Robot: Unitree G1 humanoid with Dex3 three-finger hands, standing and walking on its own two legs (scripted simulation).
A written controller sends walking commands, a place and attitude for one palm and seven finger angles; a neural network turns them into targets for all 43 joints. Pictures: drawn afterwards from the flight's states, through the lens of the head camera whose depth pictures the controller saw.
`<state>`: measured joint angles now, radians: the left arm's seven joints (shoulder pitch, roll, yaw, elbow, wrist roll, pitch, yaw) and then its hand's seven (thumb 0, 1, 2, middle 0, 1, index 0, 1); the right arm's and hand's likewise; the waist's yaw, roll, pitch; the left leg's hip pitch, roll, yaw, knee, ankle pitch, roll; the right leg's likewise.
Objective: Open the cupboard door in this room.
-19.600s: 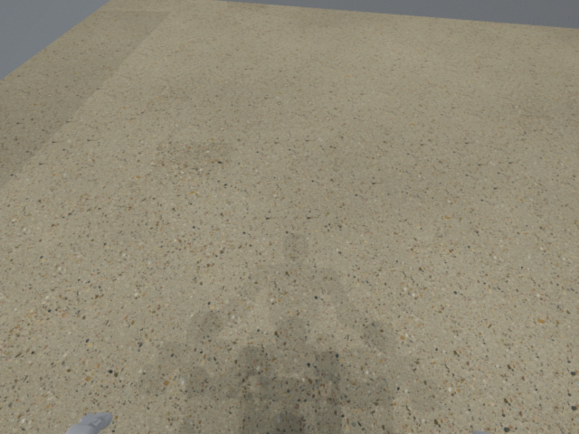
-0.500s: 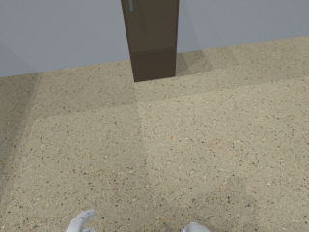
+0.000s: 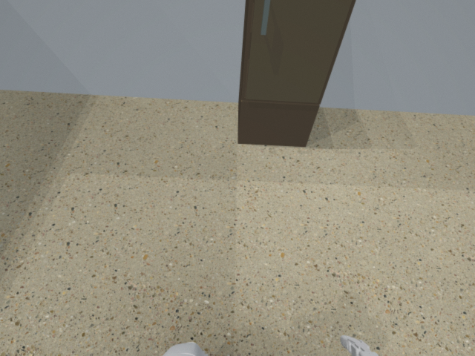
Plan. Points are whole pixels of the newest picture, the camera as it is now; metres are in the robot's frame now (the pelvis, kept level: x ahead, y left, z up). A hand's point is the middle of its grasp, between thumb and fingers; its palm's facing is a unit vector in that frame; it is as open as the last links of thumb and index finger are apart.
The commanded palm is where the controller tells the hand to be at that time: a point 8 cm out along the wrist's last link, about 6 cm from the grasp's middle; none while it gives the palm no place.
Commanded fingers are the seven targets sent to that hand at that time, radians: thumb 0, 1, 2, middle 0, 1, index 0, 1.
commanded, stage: stand and wait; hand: left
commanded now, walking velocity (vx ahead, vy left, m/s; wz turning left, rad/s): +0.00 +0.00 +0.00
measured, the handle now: (265, 12) +1.28 +0.05 +0.01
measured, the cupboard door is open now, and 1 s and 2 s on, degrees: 0 0 0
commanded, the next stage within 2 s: look at it before walking up in 0.74 s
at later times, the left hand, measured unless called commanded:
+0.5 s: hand (162, 347) +0.15 +0.16 -0.15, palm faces +0.02 -0.97 -0.24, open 7.3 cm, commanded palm none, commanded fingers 0.00 0.90 0.90 -0.20 -0.30 -0.20 -0.30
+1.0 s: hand out of the picture +0.08 +0.10 -0.16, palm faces +0.06 -0.99 -0.16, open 7.4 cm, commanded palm none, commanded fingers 0.00 0.90 0.90 -0.20 -0.30 -0.20 -0.30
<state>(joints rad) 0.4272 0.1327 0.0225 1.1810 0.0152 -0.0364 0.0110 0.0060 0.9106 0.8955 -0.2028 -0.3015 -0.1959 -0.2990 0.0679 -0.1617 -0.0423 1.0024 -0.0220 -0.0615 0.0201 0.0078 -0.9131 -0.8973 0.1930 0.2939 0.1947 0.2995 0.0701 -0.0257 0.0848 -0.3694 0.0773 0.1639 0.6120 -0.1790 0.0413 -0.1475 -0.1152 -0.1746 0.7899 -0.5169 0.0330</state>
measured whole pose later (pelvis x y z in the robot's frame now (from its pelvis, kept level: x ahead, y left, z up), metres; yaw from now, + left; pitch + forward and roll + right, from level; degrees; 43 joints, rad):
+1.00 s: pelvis +0.11 -0.04 +0.02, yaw +1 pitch -1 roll +0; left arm 0.31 0.09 -0.01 1.17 0.01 -0.02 0.04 0.01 0.91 0.90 -0.20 -0.30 -0.20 -0.30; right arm 0.27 -0.13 -0.02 1.17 -0.01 -0.01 -0.03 0.01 -0.92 -0.90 0.19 0.29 0.20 0.30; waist 0.01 0.01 0.03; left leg -0.09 0.09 0.14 0.37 -0.25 -0.05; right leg -0.17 -0.02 -0.16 0.42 -0.23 -0.04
